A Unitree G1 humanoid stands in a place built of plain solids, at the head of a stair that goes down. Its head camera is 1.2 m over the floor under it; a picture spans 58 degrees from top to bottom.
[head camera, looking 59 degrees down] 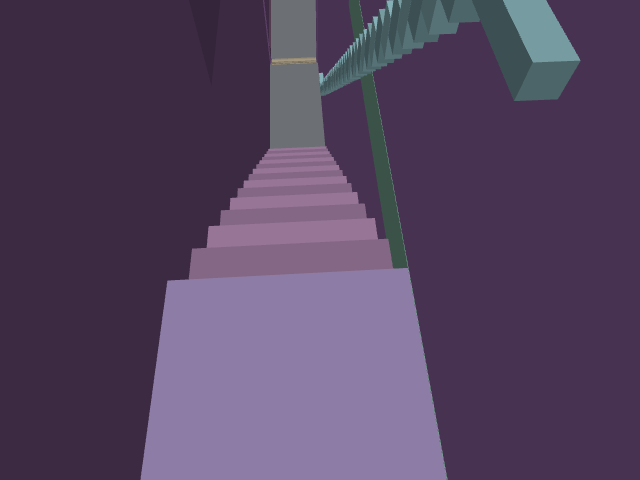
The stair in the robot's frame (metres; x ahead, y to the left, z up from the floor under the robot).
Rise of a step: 0.21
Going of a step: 0.23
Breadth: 0.84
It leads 3 degrees to the left of straight ahead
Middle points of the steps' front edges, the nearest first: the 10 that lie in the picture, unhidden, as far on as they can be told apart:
0.60 0.10 0.00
0.83 0.11 -0.21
1.07 0.12 -0.42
1.30 0.14 -0.63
1.53 0.15 -0.84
1.77 0.17 -1.05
2.00 0.18 -1.26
2.23 0.19 -1.47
2.47 0.21 -1.68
2.70 0.22 -1.89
